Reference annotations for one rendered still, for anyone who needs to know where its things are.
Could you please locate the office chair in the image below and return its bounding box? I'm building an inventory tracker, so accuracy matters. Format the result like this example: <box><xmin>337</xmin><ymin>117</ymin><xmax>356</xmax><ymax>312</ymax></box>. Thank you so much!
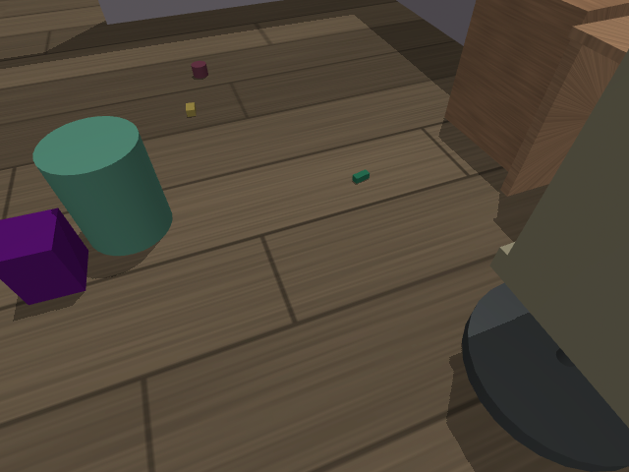
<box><xmin>462</xmin><ymin>49</ymin><xmax>629</xmax><ymax>472</ymax></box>

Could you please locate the desk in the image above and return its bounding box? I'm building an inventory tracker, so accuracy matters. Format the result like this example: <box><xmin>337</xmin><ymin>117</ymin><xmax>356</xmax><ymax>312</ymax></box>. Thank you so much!
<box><xmin>500</xmin><ymin>16</ymin><xmax>629</xmax><ymax>197</ymax></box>

